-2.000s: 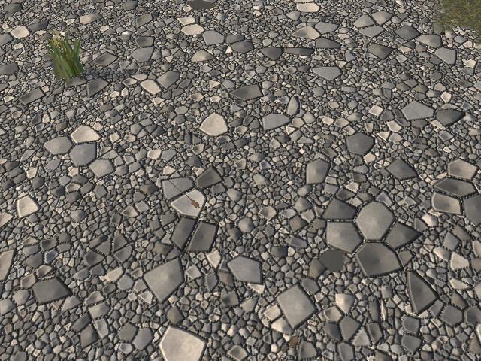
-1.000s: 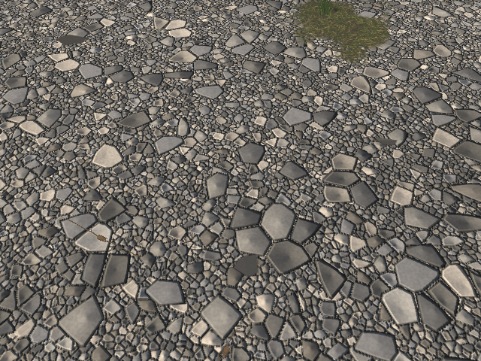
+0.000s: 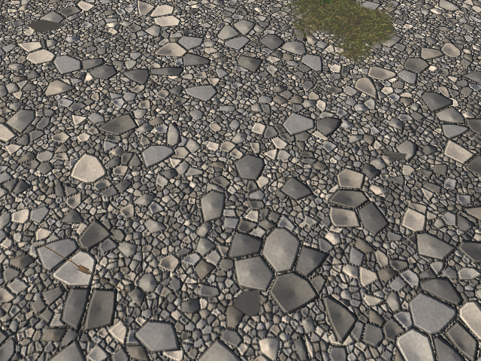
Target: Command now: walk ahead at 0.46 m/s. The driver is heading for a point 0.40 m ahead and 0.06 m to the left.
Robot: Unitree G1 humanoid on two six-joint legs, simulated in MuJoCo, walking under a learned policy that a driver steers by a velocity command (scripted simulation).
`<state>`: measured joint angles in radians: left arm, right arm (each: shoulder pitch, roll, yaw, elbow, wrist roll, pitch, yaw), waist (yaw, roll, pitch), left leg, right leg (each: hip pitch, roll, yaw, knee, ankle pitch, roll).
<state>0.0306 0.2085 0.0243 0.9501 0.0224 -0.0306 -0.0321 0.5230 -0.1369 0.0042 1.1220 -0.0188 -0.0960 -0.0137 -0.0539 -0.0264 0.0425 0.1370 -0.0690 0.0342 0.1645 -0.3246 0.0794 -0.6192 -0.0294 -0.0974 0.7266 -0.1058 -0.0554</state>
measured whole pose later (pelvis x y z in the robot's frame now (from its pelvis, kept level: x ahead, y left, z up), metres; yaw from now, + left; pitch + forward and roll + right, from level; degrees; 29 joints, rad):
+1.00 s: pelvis +0.37 +0.00 +0.00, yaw +5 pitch -1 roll +0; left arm 0.31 0.12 0.00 1.12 0.02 0.00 0.04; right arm 0.26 -0.16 -0.02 1.08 -0.01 0.00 -0.03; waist -0.01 0.01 0.01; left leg -0.25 -0.05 0.09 0.40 -0.14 0.08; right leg -0.19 -0.02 0.00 0.48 -0.27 0.01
